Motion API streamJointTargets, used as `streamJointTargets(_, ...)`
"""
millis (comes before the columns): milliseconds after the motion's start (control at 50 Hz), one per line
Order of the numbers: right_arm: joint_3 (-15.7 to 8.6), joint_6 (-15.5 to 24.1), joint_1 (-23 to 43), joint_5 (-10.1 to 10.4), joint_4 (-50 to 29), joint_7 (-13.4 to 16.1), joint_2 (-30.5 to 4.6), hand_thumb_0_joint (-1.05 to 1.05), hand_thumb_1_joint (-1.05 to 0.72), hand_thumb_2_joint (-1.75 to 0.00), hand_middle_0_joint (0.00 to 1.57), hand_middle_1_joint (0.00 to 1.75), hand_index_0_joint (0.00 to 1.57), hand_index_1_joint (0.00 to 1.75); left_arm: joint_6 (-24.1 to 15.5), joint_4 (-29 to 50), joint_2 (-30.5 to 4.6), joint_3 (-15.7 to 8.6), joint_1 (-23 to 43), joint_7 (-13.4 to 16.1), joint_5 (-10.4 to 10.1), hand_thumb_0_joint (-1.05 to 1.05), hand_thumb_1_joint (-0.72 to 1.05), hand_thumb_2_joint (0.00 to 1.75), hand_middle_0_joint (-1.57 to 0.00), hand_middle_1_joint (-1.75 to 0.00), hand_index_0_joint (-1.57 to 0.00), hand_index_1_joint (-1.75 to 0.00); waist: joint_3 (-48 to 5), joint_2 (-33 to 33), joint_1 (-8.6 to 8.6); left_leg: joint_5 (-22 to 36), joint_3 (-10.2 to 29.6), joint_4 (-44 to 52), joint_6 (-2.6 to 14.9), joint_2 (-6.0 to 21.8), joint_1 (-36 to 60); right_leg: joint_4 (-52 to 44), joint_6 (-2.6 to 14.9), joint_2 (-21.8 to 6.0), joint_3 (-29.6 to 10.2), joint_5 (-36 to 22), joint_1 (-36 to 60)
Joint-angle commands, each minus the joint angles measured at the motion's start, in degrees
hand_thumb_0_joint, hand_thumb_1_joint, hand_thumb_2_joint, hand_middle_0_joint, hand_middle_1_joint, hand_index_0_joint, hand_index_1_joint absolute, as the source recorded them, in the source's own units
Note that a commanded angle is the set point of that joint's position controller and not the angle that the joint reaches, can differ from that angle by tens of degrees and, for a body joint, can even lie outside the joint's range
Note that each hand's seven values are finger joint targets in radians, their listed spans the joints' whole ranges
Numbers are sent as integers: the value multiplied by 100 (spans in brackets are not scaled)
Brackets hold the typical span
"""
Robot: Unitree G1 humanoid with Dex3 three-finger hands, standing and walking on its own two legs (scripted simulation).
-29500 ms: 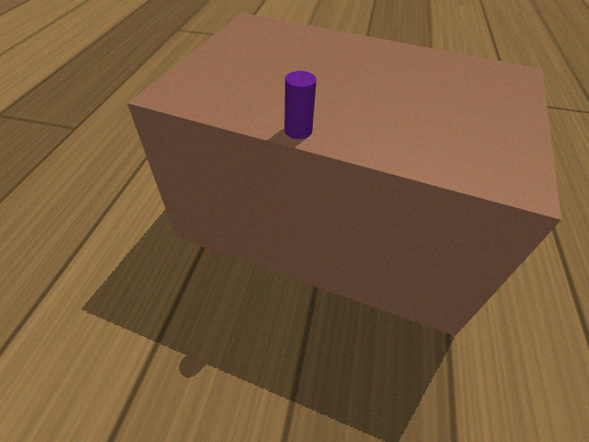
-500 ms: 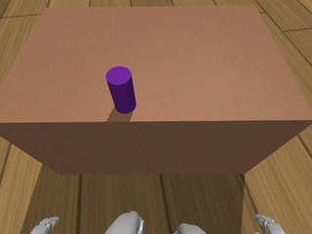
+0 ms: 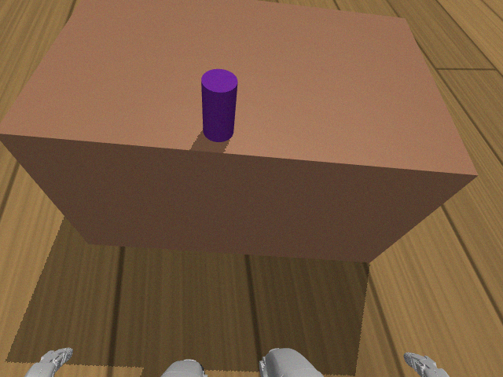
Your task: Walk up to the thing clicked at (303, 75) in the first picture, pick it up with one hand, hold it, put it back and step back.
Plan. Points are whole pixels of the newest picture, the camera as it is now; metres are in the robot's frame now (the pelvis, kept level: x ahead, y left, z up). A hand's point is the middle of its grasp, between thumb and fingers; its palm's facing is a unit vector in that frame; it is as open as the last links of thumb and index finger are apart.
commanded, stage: step back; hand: left
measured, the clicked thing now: (218, 107) +0.66 +0.09 -0.04
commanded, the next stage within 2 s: none
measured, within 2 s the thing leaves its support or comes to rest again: neither
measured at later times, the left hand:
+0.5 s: hand out of the picture -0.02 +0.25 -0.15, palm faces +0.01 -0.91 -0.41, open 7.4 cm
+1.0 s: hand out of the picture -0.28 +0.19 -0.15, palm faces -0.02 -0.92 -0.40, open 7.4 cm
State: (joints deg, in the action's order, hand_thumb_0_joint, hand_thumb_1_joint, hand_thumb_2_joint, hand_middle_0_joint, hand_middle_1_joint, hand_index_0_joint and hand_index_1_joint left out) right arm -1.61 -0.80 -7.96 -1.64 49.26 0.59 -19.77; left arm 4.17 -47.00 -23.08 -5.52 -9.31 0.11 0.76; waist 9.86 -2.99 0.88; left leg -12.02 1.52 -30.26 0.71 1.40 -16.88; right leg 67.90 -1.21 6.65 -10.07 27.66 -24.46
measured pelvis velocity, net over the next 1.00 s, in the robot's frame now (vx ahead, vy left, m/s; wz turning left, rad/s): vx -0.34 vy -0.07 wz -0.04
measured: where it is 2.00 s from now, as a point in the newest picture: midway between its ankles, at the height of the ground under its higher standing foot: outside the picture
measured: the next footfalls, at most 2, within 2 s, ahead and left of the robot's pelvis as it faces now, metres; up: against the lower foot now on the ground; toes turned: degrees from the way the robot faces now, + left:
right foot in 0.16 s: -0.05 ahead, -0.16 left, +0.00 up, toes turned +1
left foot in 0.50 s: -0.14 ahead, +0.09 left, +0.00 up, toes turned -1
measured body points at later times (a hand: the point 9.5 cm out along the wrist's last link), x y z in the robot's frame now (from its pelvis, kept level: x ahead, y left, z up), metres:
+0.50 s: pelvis -0.17 -0.02 -0.02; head -0.10 -0.02 +0.42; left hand -0.03 +0.30 -0.12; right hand -0.09 -0.34 -0.14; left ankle -0.18 +0.09 -0.74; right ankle -0.09 -0.16 -0.74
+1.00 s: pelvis -0.34 -0.07 -0.01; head -0.30 -0.09 +0.44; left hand -0.28 +0.24 -0.12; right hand -0.22 -0.39 -0.13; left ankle -0.28 +0.08 -0.68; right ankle -0.34 -0.20 -0.74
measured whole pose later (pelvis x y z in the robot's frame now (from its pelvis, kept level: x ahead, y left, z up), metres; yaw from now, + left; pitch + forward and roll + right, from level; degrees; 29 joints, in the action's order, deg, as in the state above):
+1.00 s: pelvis -0.34 -0.07 -0.01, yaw -2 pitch -2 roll +2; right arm -3.0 -3.7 -6.9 -0.4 48.0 1.1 -23.5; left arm 3.5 -50.8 -20.4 -3.7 -12.9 -0.6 2.4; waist 7.9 0.1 2.7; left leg -26.5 7.1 -58.6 -0.3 -4.2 -30.3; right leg 37.6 0.7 -1.1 -3.5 19.6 -16.0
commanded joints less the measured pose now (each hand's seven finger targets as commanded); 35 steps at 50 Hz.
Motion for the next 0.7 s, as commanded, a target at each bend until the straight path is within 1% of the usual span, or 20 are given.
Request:
streamJointTargets(0, -517, 95, -158, 32, -493, 147, -1567, 0, -90, -90, 20, 30, 20, 30, -170, 472, -834, -203, -122, 66, 30, 0, 90, 90, -20, -30, -20, -30, -1303, 1304, -276, 2303, 1028, 395, 1352, 1289, 1682, -1164, -175, -294, 193, 206, -255)
streamJointTargets(60, -544, 9, 96, -4, -605, 127, -1694, 0, -90, -90, 20, 30, 20, 30, -225, 320, -827, -193, -441, 55, 20, 0, 90, 90, -20, -30, -20, -30, -1513, 1573, -169, 2009, 917, 167, 1206, 1267, 1387, -2791, -58, -616, 604, -39, 555)
streamJointTargets(120, -552, -111, 210, 66, -653, 85, -1755, 0, -90, -90, 20, 30, 20, 30, -285, -88, -836, -245, -1071, 23, 78, 0, 90, 90, -20, -30, -20, -30, -1703, 1450, 44, 1355, 698, -228, 861, 930, 661, -4524, 165, -493, 1032, -1441, 1664)
streamJointTargets(140, -505, -125, 240, 115, -685, 66, -1591, 0, -90, -90, 20, 30, 20, 30, -307, -76, -1041, -298, -1009, 21, 143, 0, 90, 90, -20, -30, -20, -30, -1608, 1085, 41, 665, 655, -347, 567, 710, -14, -4439, 336, -703, 585, -1631, 1928)
streamJointTargets(160, -437, -126, 234, 147, -786, 55, -1335, 0, -90, -90, 20, 30, 20, 30, -318, 12, -1451, -416, -975, 8, 208, 0, 90, 90, -20, -30, -20, -30, -1386, -145, 49, -498, 441, -1166, 188, 17, -1068, -4587, 661, -1640, -931, -1410, 1916)
streamJointTargets(180, -460, -124, 483, 169, -850, 144, -1262, 0, -90, -90, 20, 30, 20, 30, -273, 265, -1988, -503, -411, 2, 176, 0, 90, 90, -20, -30, -20, -30, -975, -1301, 263, -2178, 210, -2570, -62, -716, -1063, -5149, 1640, -2750, -1924, -1134, 515)
streamJointTargets(200, -564, -140, 390, 135, -775, 189, -1512, 0, -90, -90, 20, 30, 20, 30, -296, 489, -2097, -503, 121, 44, 176, 0, 90, 90, -20, -30, -20, -30, -472, -1403, 160, -2307, 694, -3474, -115, -380, -704, -5425, 1899, -3147, -2389, -961, -600)
streamJointTargets(240, -492, -109, 27, 184, -487, 113, -1523, 0, -90, -90, 20, 30, 20, 30, -326, 613, -1428, -332, 491, 61, 124, 0, 90, 90, -20, -30, -20, -30, -397, -504, -147, -1609, 800, -3656, -18, -700, -569, -4878, 1396, -2158, -795, -1971, -289)
streamJointTargets(280, -429, -63, -267, 172, -392, 128, -1276, 0, -90, -90, 20, 30, 20, 30, -312, 579, -1155, -336, 622, 92, 175, 0, 90, 90, -20, -30, -20, -30, -672, -630, -237, -1455, 693, -3735, -55, -887, -990, -4454, 1110, -1707, -48, -2764, 513)
streamJointTargets(320, -380, 4, -281, 158, -439, 157, -1297, 0, -90, -90, 20, 30, 20, 30, -315, 602, -1146, -324, 190, 107, 194, 0, 90, 90, -20, -30, -20, -30, -904, -624, 34, -1593, 530, -3203, -144, -803, -1094, -4168, 1212, -1740, -136, -3225, 1206)
streamJointTargets(400, -362, 68, -345, 73, -467, 147, -1157, 0, -90, -90, 20, 30, 20, 30, -230, 651, -1110, -277, 49, 180, 172, 0, 90, 90, -20, -30, -20, -30, -1273, -952, 141, -1673, 149, -1130, -126, -310, -889, -3653, 1214, -1995, -176, -3896, 2282)
streamJointTargets(440, -398, 125, -758, 39, -302, 145, -1144, 0, -90, -90, 20, 30, 20, 30, -155, 734, -1108, -231, 210, 165, 64, 0, 90, 90, -20, -30, -20, -30, -1504, -777, -78, -390, -77, 656, -6, -290, -213, -2917, 984, -1797, 53, -3960, 2346)
streamJointTargets(460, -456, 142, -831, 20, -241, 141, -1223, 0, -90, -90, 20, 30, 20, 30, -91, 768, -1054, -180, 188, 133, 43, 0, 90, 90, -20, -30, -20, -30, -1525, -513, -45, 570, 36, 1092, 48, -258, 316, -2668, 774, -1586, 172, -3480, 1862)
streamJointTargets(480, -555, 159, -729, -66, -304, 152, -1546, 0, -90, -90, 20, 30, 20, 30, -58, 814, -825, -118, 34, 108, 20, 0, 90, 90, -20, -30, -20, -30, -1581, 199, 75, 1451, 1110, 974, 269, 509, 983, -2166, 514, -1172, 358, -2324, 840)
streamJointTargets(500, -620, 132, -456, -116, -377, 139, -2060, 0, -90, -90, 20, 30, 20, 30, -56, 819, -623, -72, -13, 119, -31, 0, 90, 90, -20, -30, -20, -30, -1340, 1400, 145, 2368, 2530, 981, 780, 1568, 1235, -1280, 283, -235, 729, 408, -510)
streamJointTargets(520, -673, 125, -444, -69, -470, 123, -2456, 0, -90, -90, 20, 30, 20, 30, -35, 808, -917, -192, 314, 204, 22, 0, 90, 90, -20, -30, -20, -30, -1241, 1432, -227, 2081, 3064, 1051, 1560, 2234, 112, -460, 202, -247, 116, 1123, -67)
streamJointTargets(540, -678, 139, -243, -83, -464, 148, -2354, 0, -90, -90, 20, 30, 20, 30, -23, 696, -1094, -238, 443, 218, 49, 0, 90, 90, -20, -30, -20, -30, -944, 1310, -238, 1601, 3147, 1224, 1705, 2275, -522, 161, 210, -280, -154, 973, 121)
streamJointTargets(580, -505, 156, 295, -122, -515, 173, -1804, 0, -90, -90, 20, 30, 20, 30, 0, 526, -1007, -255, 174, 148, -34, 0, 90, 90, -20, -30, -20, -30, -870, 948, 120, 1998, 1574, 900, 1235, 1393, -147, 694, 243, -113, -410, 261, -104)
streamJointTargets(600, -474, 156, 377, -87, -568, 176, -1672, 0, -90, -90, 20, 30, 20, 30, -10, 447, -994, -231, -160, 127, -44, 0, 90, 90, -20, -30, -20, -30, -950, 1012, 253, 2140, 1207, 766, 1115, 1212, 149, 782, 221, -48, -268, 30, -307)
streamJointTargets(680, -482, 89, -115, -42, -506, 147, -1501, 0, -90, -90, 20, 30, 20, 30, -107, 484, -922, -228, 7, 83, 49, 0, 90, 90, -20, -30, -20, -30, -1104, 1067, -122, 1808, 1226, 520, 1246, 1148, 1060, -470, -99, -245, 147, 173, -359)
